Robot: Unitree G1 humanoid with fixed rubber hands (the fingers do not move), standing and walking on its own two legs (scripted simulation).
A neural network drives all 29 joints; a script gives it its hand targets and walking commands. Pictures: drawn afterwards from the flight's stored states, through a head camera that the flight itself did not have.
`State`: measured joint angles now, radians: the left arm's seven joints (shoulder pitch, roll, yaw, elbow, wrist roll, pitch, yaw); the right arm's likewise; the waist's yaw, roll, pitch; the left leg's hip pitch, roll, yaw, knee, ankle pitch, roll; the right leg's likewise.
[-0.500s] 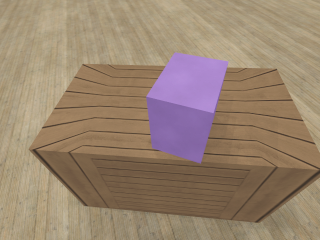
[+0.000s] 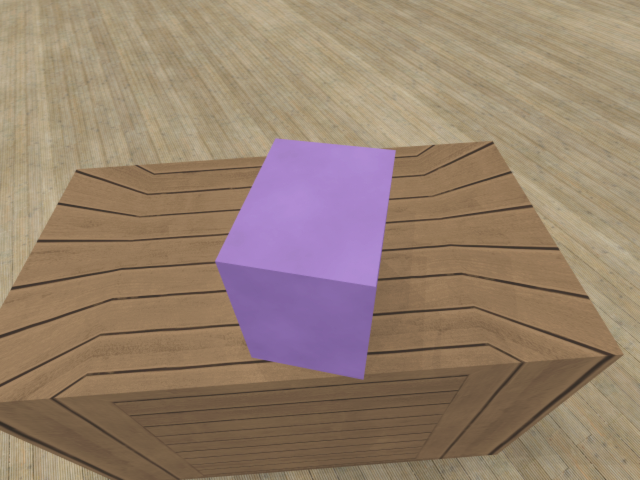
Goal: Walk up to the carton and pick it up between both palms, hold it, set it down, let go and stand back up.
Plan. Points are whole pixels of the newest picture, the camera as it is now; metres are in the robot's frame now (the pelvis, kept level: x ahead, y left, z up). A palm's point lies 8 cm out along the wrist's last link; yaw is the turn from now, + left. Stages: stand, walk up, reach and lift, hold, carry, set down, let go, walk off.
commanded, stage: walk up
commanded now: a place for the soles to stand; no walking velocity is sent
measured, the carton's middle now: (319, 259) +0.44 +0.00 +0.01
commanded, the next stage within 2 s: none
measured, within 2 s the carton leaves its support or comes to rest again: neither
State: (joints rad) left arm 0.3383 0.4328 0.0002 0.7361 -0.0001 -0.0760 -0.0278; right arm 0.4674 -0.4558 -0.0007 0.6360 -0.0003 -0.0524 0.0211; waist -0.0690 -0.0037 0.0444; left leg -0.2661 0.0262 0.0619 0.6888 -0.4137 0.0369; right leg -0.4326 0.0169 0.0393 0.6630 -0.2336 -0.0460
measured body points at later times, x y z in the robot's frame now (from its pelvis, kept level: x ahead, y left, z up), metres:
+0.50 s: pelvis +0.02 +0.03 +0.00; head +0.04 +0.03 +0.45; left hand +0.09 +0.35 -0.10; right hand +0.10 -0.29 -0.09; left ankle +0.07 +0.13 -0.72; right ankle +0.07 -0.10 -0.71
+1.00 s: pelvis +0.04 +0.04 +0.00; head +0.05 +0.02 +0.45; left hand +0.13 +0.35 -0.09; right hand +0.13 -0.28 -0.09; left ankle +0.07 +0.13 -0.72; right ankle +0.05 -0.09 -0.72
